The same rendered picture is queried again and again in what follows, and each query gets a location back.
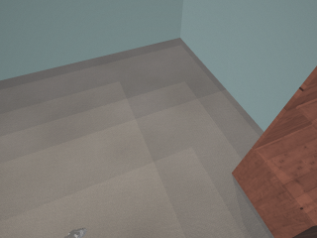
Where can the left robot hand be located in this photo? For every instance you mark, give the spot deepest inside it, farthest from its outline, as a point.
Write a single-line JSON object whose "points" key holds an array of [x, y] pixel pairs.
{"points": [[78, 233]]}

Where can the cupboard door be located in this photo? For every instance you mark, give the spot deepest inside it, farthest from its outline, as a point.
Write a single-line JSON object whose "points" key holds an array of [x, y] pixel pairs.
{"points": [[309, 233]]}

